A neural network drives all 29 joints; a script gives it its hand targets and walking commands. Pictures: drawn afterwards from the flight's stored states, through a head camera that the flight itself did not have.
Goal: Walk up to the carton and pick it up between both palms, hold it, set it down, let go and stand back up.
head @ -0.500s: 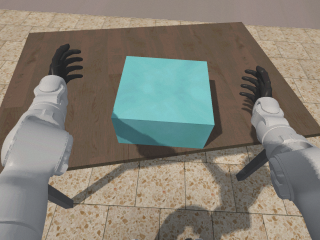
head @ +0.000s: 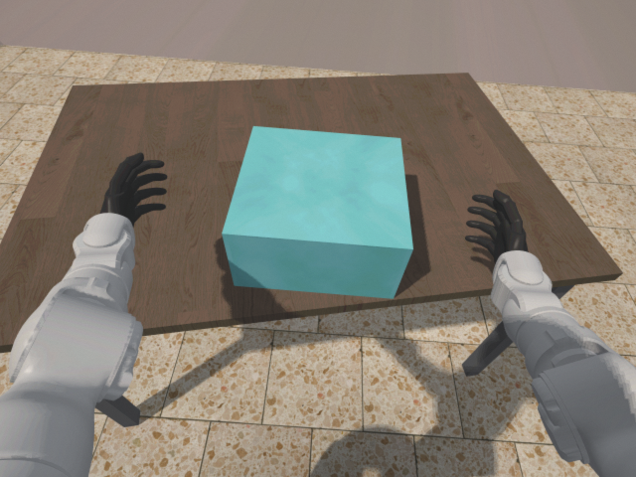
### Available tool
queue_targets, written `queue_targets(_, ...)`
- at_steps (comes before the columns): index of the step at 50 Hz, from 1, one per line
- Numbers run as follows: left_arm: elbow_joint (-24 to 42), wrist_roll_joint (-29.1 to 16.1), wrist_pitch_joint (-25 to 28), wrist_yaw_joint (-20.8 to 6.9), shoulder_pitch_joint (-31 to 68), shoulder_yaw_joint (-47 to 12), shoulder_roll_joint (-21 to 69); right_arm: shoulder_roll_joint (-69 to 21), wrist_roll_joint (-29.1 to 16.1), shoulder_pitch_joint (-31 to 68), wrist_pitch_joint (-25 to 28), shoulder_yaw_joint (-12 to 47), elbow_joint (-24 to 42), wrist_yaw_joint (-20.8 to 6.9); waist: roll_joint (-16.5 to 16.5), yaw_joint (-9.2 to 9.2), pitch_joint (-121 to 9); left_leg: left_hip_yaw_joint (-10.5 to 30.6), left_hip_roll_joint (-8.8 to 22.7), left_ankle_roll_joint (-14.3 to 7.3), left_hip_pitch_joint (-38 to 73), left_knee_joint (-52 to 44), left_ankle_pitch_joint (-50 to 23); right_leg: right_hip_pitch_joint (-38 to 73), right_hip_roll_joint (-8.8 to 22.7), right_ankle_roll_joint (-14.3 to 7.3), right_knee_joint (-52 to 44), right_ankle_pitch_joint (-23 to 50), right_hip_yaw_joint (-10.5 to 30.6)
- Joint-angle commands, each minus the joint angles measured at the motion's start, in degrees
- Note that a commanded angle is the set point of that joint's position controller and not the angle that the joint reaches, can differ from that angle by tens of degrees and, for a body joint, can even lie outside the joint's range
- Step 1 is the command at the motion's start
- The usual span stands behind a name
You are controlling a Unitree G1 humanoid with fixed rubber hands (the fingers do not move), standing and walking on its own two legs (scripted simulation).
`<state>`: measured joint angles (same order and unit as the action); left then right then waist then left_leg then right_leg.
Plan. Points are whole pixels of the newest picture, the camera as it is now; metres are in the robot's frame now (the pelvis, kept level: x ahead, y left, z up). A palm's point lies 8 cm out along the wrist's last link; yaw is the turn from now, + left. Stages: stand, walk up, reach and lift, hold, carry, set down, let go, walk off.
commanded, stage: set down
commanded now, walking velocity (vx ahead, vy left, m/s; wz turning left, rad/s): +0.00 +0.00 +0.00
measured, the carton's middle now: (320, 209) +0.56 -0.01 -0.04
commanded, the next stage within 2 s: let go in 1.78 s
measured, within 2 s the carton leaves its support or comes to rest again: neither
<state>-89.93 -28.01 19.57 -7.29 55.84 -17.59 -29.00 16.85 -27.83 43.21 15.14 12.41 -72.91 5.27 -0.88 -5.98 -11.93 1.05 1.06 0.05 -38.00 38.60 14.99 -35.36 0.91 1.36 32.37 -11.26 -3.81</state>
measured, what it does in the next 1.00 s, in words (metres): stands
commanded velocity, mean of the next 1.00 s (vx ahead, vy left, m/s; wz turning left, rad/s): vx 0.00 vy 0.00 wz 0.00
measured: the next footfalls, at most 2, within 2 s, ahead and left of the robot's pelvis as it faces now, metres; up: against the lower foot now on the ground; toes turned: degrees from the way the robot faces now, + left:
none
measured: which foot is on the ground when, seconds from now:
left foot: down 0.00-1.00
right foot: down 0.00-1.00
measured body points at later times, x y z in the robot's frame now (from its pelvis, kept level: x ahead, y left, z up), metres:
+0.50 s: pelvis +0.00 +0.00 +0.00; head +0.02 +0.03 +0.45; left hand +0.38 +0.29 +0.04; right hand +0.32 -0.23 +0.01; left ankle +0.03 +0.10 -0.72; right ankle +0.04 -0.14 -0.72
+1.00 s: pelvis +0.01 +0.00 +0.01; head +0.03 +0.02 +0.46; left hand +0.32 +0.28 -0.01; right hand +0.28 -0.23 -0.02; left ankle +0.03 +0.10 -0.72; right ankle +0.04 -0.14 -0.72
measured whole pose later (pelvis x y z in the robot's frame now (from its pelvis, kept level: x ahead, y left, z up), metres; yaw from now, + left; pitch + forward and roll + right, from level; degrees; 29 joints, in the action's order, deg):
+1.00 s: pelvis +0.01 +0.00 +0.01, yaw +1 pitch +3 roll -2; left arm -60.6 -20.1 19.8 -8.4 18.5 -8.7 -27.7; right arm 11.3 -22.4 9.2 24.3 8.6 -55.0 7.4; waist -1.5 -1.4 -2.1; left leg 1.1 1.0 0.0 -22.5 36.9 17.3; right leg -20.3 0.9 1.1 31.6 -14.0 -3.8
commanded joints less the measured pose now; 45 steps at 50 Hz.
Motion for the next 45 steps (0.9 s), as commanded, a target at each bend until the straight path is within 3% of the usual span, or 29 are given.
queue_targets(1,9.6,1.0,3.0,-0.4,10.8,7.2,-7.1,2.6,-2.3,12.6,3.2,-1.6,11.1,0.6,7.0,5.91,-16.1,-0.2,-1.4,1.9,16.2,-5.2,-8.8,8.8,-1.6,-2.7,-2.3,-1.9,1.4)
queue_targets(3,13.9,1.6,4.3,-0.6,4.9,9.1,-5.5,1.2,-1.7,8.1,5.8,-2.2,16.4,1.3,3.8,5.92,-18.4,0.0,-1.7,2.0,17.9,-3.5,-13.0,10.9,-2.0,-2.2,-1.1,2.2,1.2)
queue_targets(5,17.4,2.2,5.3,-0.6,3.7,9.9,-6.2,1.4,-1.6,6.7,7.0,-2.4,18.6,1.4,6.0,6.92,-21.4,-0.3,-1.7,2.8,19.6,-2.9,-16.1,11.5,-2.0,-2.5,-0.8,4.5,1.3)
queue_targets(6,18.9,2.5,5.2,0.0,6.4,10.1,-7.2,2.6,-0.3,9.1,7.0,-4.5,18.6,1.7,8.0,5.77,-23.1,-0.5,-1.8,3.3,19.7,-2.6,-16.3,10.2,-2.0,-2.6,-0.7,4.5,1.4)
queue_targets(7,18.7,2.0,5.0,-0.1,7.3,9.6,-7.1,2.9,0.0,8.6,7.2,-4.9,18.9,1.9,7.4,4.58,-22.8,0.1,-1.9,3.3,18.9,-3.0,-14.2,9.6,-2.3,-2.5,-1.2,3.6,1.2)
queue_targets(8,19.3,2.4,5.0,-0.4,3.4,9.9,-6.3,2.2,-0.1,5.6,7.7,-3.7,19.8,1.7,7.9,6.29,-21.1,0.2,-1.8,3.5,19.1,-2.7,-14.0,9.8,-2.2,-2.4,-0.9,3.5,1.4)
queue_targets(11,21.6,2.8,5.2,-0.7,0.1,9.4,-4.9,1.9,1.8,0.6,8.4,-5.8,19.3,2.4,7.1,3.69,-19.1,1.1,-1.5,3.5,20.6,-3.6,-11.0,10.6,-2.2,-2.6,-1.5,1.6,0.9)
queue_targets(12,21.6,5.0,5.3,-1.1,-7.3,11.4,-4.2,0.4,1.4,-6.6,9.2,-3.6,18.1,2.3,5.9,5.89,-16.8,1.5,-1.4,3.3,22.0,-4.0,-13.4,12.5,-2.4,-2.4,-1.6,4.1,1.6)
queue_targets(15,20.8,4.9,5.0,-1.3,-3.2,12.4,-5.8,1.3,2.0,-2.8,8.6,-4.1,18.5,2.5,5.6,5.91,-15.0,0.8,-1.5,3.0,19.1,-3.9,-10.5,12.8,-1.8,-2.4,-1.9,0.7,2.1)
queue_targets(17,21.4,5.4,4.9,-1.7,-9.8,13.0,-4.7,-0.9,1.0,-7.7,9.0,-1.9,20.5,2.5,3.7,7.76,-11.3,0.8,-1.4,2.0,18.7,-5.0,-9.7,14.6,-1.6,-2.5,-2.4,0.5,2.5)
queue_targets(19,23.3,3.8,5.7,-1.6,-8.5,12.4,-4.8,-0.3,1.5,-5.3,9.8,-2.9,21.8,2.2,4.2,7.0,-10.7,0.6,-1.4,2.6,18.0,-4.8,-8.2,14.0,-1.6,-2.6,-1.8,-1.5,2.4)
queue_targets(20,23.1,4.6,5.9,-1.5,-8.6,13.0,-5.0,-1.0,1.3,-5.1,9.8,-2.1,22.6,2.2,4.8,8.38,-11.4,1.0,-1.3,2.5,17.8,-5.2,-6.3,13.6,-1.5,-2.9,-1.7,-2.4,2.7)
queue_targets(21,22.6,3.0,5.8,-1.5,-6.8,11.7,-5.3,-1.0,2.4,-4.1,9.5,-3.5,23.2,2.4,3.8,6.91,-9.8,0.9,-1.4,2.3,15.7,-6.1,-3.3,12.9,-1.3,-2.8,-2.3,-4.6,2.4)
queue_targets(23,25.9,4.7,6.3,-1.6,-15.0,12.8,-3.2,-2.5,2.6,-11.2,11.1,-1.8,24.5,2.2,4.9,9.05,-9.2,0.9,-1.1,2.8,18.9,-6.0,-6.1,15.0,-1.6,-2.9,-2.0,-2.3,2.6)
queue_targets(24,27.1,4.5,6.4,-1.9,-15.1,13.5,-3.7,-1.3,3.2,-12.2,11.5,-4.0,25.9,2.6,3.0,7.81,-10.3,1.2,-1.2,2.6,18.7,-6.0,-6.8,15.8,-1.6,-2.8,-1.9,-1.4,2.8)
queue_targets(26,27.7,4.7,6.5,-2.1,-14.8,14.4,-5.9,-2.3,3.4,-12.1,11.4,-3.5,26.2,2.9,2.9,8.39,-9.2,0.1,-1.5,2.2,17.9,-5.6,-7.2,16.4,-1.2,-2.5,-2.3,-1.3,3.6)
queue_targets(27,26.0,3.4,5.9,-2.3,-13.3,13.0,-5.0,-1.5,3.7,-12.4,10.9,-4.0,24.6,3.0,3.0,6.08,-6.9,0.7,-1.5,2.2,16.9,-6.6,-3.5,15.9,-1.2,-2.6,-3.0,-4.0,3.1)
queue_targets(30,29.0,3.1,6.4,-1.6,-14.2,12.6,-6.0,-2.2,5.5,-13.2,10.2,-5.5,26.8,2.8,4.6,7.21,-5.6,1.5,-0.9,2.2,14.9,-8.2,2.0,15.4,-0.7,-2.8,-2.6,-7.9,4.2)
queue_targets(31,31.4,3.5,7.0,-1.4,-15.6,12.8,-4.8,-3.0,6.1,-13.9,11.0,-4.9,27.6,2.9,5.1,8.16,-7.0,2.1,-0.8,2.5,16.1,-8.3,0.9,16.2,-0.8,-2.8,-2.3,-6.4,3.8)
queue_targets(32,32.3,3.3,6.6,-1.2,-16.8,12.4,-3.9,-2.2,6.3,-15.0,11.1,-6.1,27.9,2.8,5.0,6.35,-6.7,2.5,-0.6,3.1,17.5,-8.2,-0.3,16.1,-1.0,-3.1,-2.0,-4.7,3.2)
queue_targets(35,34.6,6.8,6.0,-1.3,-24.2,13.9,-3.0,-2.6,6.0,-21.1,12.3,-4.4,27.0,2.5,7.5,8.72,-5.9,1.9,-0.6,4.0,21.2,-7.6,-5.9,18.0,-1.4,-3.3,-2.3,-2.0,3.5)
queue_targets(36,36.0,6.4,6.1,-1.2,-21.5,13.7,-4.0,-2.6,6.4,-19.9,12.1,-5.2,28.0,2.8,7.2,8.54,-7.2,2.5,-0.5,4.0,21.1,-7.9,-5.9,17.6,-1.3,-3.2,-2.9,-1.9,3.6)
queue_targets(37,32.5,6.2,4.5,-1.0,-20.7,13.7,-4.3,-0.9,6.8,-18.9,10.1,-6.0,22.9,2.7,7.4,6.37,-3.4,2.6,-0.6,3.6,19.8,-9.2,-0.4,16.2,-1.3,-3.4,-3.9,-6.6,3.6)
queue_targets(38,33.7,5.5,4.4,-0.9,-19.9,13.2,-4.4,-1.7,7.1,-17.7,9.8,-6.2,25.6,2.4,7.1,7.57,-3.7,1.9,-0.9,3.1,18.7,-9.8,2.1,16.3,-0.8,-3.2,-4.0,-9.2,4.0)
queue_targets(40,34.1,5.9,3.8,-0.5,-22.1,13.0,-3.6,-1.2,8.3,-19.6,9.5,-6.4,26.7,2.3,6.7,7.4,-1.9,3.6,-0.1,3.4,18.2,-11.1,3.5,17.4,-1.2,-3.4,-3.7,-9.0,3.6)
queue_targets(41,36.5,6.3,3.9,-0.3,-24.4,13.4,-2.9,-2.4,8.2,-20.3,9.9,-6.0,28.5,2.0,6.9,8.75,-2.5,3.7,-0.1,3.5,18.9,-11.1,0.9,18.6,-1.5,-3.6,-3.2,-6.9,3.3)
queue_targets(42,35.7,6.5,2.8,-0.4,-26.5,13.5,-2.0,-1.6,9.1,-22.2,9.7,-5.9,26.7,1.8,5.8,7.93,-2.5,3.0,-0.1,3.8,21.1,-10.5,-1.6,19.0,-1.4,-3.4,-4.0,-5.6,3.4)
queue_targets(43,34.8,7.9,2.4,-0.5,-30.5,13.7,-0.7,-2.4,8.6,-25.6,9.5,-4.8,25.5,1.7,6.5,8.71,-0.1,3.3,0.1,3.9,21.8,-10.4,-3.2,20.5,-1.6,-3.8,-3.8,-4.3,3.5)
queue_targets(45,37.5,8.1,1.4,-1.0,-31.3,15.0,-2.8,-2.6,8.8,-25.1,9.4,-5.3,29.0,2.1,6.2,8.7,-0.4,1.6,-0.7,3.8,22.4,-10.0,-5.3,21.9,-1.1,-3.5,-4.8,-3.5,4.0)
